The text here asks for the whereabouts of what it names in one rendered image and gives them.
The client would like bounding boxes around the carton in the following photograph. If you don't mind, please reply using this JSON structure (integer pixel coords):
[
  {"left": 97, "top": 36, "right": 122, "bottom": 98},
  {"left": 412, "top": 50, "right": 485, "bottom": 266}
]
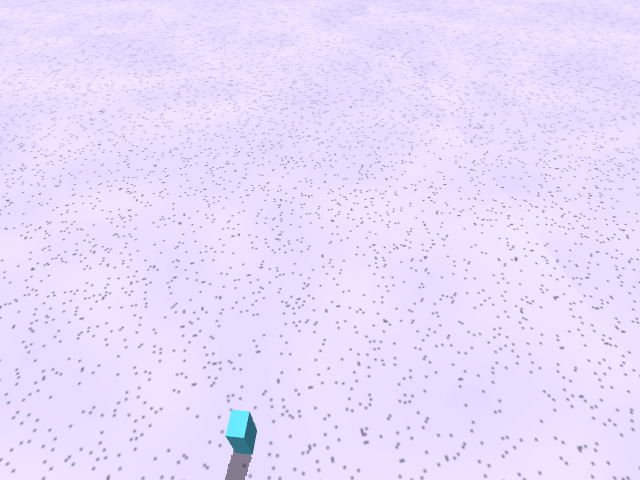
[{"left": 226, "top": 410, "right": 257, "bottom": 455}]

